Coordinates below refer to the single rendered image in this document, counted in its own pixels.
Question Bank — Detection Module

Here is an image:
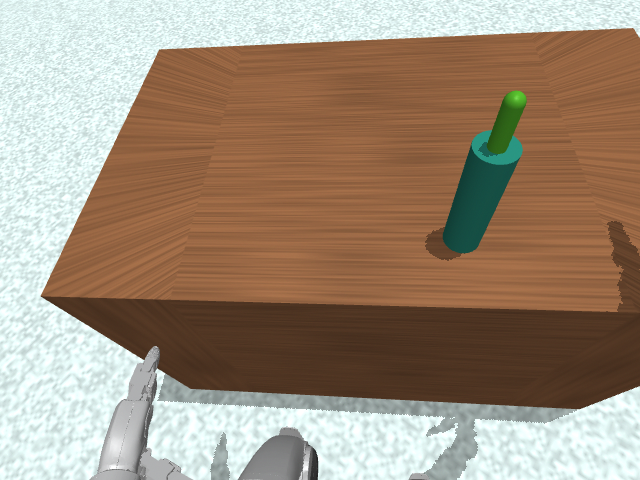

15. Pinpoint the left robot hand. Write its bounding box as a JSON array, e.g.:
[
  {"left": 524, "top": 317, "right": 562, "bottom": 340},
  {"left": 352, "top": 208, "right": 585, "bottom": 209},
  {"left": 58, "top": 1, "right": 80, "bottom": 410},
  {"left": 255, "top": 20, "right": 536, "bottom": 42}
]
[{"left": 97, "top": 346, "right": 193, "bottom": 480}]

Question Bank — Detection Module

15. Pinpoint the bottle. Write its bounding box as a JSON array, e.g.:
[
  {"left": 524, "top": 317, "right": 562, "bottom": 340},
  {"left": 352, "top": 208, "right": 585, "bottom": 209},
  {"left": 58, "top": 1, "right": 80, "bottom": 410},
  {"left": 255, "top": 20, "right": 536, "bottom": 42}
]
[{"left": 443, "top": 91, "right": 527, "bottom": 253}]

